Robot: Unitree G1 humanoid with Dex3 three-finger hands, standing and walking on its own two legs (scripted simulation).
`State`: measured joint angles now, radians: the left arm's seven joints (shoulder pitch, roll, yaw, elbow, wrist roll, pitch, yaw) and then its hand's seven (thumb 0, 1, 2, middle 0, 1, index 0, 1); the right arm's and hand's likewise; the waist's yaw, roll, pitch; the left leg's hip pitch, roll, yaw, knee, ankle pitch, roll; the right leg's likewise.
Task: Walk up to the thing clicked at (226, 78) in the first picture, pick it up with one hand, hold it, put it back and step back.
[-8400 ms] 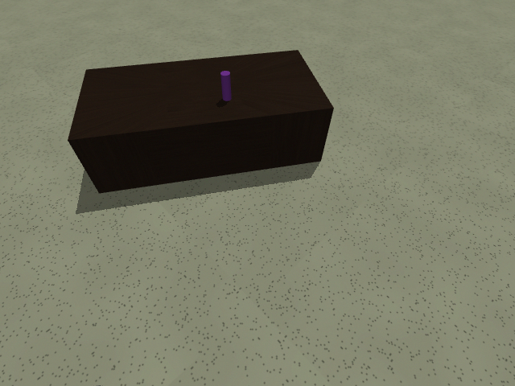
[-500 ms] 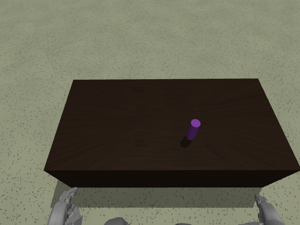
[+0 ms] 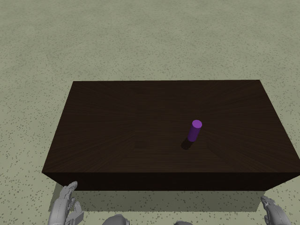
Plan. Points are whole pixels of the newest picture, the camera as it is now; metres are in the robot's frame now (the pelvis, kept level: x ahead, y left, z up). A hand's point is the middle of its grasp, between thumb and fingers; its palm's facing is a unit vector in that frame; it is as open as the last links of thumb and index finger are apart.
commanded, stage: go down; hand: right
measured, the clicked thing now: (194, 131) +0.54 -0.19 -0.30
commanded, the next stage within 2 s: approach in 1.78 s
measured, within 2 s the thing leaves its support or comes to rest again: neither
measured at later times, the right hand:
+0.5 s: hand (265, 164) +0.29 -0.32 -0.05, palm faces +0.17 +0.96 -0.23, open 17.3 cm
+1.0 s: hand (272, 136) +0.37 -0.35 -0.02, palm faces +0.18 +0.98 -0.12, open 17.2 cm
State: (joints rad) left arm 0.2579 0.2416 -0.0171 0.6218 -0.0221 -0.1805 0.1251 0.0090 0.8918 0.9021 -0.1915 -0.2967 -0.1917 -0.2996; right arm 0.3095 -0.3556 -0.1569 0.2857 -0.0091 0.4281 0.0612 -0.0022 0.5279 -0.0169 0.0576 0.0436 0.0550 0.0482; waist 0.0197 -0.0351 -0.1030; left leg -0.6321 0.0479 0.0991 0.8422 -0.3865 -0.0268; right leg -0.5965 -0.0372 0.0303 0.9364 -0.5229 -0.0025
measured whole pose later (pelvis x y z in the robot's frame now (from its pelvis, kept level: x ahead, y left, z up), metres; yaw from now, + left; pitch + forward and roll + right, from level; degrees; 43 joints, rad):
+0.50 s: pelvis -0.02 +0.00 -0.01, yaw +0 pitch +13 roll +3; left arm 0.26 0.28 -0.03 0.68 -0.01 -0.23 0.15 0.01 0.90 0.89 -0.20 -0.30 -0.20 -0.30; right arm -0.24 -0.56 -0.38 0.73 0.07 0.20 0.25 -0.01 0.50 -0.02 0.07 0.04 0.06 0.04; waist 0.06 -0.02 -0.08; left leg -0.76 0.05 0.10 0.91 -0.37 -0.02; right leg -0.73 -0.04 0.04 1.01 -0.51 0.00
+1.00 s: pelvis -0.05 +0.01 -0.04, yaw +1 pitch +20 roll +3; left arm 0.30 0.31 -0.07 0.68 0.01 -0.15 0.08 0.01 0.91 0.89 -0.20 -0.30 -0.20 -0.29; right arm -0.66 -0.82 -0.58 1.24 0.04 -0.21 0.47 -0.01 0.47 -0.05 0.06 0.04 0.05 0.05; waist 0.10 0.02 -0.07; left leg -1.01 0.04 0.09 1.04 -0.37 -0.01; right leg -0.98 -0.05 0.03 1.14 -0.53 0.00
